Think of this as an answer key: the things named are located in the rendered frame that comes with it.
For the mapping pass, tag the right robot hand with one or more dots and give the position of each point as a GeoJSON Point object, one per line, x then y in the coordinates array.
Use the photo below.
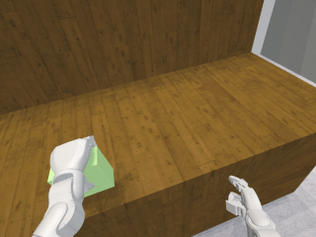
{"type": "Point", "coordinates": [239, 204]}

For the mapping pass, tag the left robot hand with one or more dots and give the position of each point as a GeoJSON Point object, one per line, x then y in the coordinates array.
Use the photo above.
{"type": "Point", "coordinates": [73, 155]}

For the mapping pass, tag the right robot forearm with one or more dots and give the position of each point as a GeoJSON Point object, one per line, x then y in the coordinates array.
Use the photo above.
{"type": "Point", "coordinates": [259, 224]}

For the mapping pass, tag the left robot forearm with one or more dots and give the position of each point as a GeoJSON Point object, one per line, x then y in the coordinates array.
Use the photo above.
{"type": "Point", "coordinates": [65, 214]}

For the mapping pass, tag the sponge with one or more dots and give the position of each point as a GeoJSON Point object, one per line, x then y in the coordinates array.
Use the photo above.
{"type": "Point", "coordinates": [97, 171]}

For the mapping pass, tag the table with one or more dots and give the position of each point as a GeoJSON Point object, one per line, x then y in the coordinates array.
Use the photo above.
{"type": "Point", "coordinates": [175, 98]}

